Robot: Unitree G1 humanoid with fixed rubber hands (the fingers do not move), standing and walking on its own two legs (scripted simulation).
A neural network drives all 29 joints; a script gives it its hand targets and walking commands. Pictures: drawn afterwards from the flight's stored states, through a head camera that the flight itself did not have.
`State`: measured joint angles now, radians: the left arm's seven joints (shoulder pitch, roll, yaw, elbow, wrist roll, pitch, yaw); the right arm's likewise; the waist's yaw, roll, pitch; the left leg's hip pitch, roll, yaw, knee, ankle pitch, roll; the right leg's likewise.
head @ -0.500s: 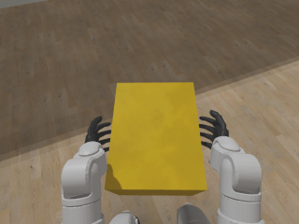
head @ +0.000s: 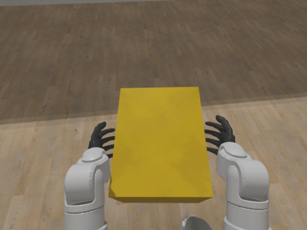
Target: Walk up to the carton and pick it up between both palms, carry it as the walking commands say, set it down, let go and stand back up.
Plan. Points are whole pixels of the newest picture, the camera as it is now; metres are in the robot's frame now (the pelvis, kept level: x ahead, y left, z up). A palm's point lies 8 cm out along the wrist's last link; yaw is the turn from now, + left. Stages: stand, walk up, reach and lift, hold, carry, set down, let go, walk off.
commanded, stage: carry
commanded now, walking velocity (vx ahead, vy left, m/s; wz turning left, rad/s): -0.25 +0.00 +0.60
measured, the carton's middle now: (160, 146) +0.33 -0.01 +0.02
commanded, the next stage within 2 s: none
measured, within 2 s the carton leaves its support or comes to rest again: neither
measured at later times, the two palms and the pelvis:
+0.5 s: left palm out of the picture +0.03 +0.20 +0.10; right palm out of the picture +0.11 -0.08 +0.11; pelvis -0.21 -0.01 +0.00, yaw +19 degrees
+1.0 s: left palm out of the picture -0.28 +0.20 +0.10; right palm out of the picture -0.10 -0.03 +0.10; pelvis -0.42 -0.07 +0.01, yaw +36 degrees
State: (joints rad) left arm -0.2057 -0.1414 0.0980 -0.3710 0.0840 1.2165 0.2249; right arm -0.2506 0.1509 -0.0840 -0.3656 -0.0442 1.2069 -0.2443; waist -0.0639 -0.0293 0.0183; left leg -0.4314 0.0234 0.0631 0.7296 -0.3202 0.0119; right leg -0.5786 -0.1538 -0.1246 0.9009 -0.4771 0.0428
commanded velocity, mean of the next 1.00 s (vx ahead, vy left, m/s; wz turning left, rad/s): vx -0.25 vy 0.00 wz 0.60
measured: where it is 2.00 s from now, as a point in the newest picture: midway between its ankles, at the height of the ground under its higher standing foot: outside the picture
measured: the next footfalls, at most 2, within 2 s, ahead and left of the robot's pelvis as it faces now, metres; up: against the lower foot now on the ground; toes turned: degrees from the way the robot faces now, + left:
right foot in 0.24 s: -0.07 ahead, -0.11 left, +0.00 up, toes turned +3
left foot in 0.52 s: -0.20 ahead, +0.14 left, +0.00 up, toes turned +24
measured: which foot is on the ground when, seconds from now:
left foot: down 0.00-0.26, up 0.28-0.50, down 0.52-0.84, up 0.86-1.00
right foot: up 0.00-0.22, down 0.24-0.52, up 0.54-0.78, down 0.80-1.00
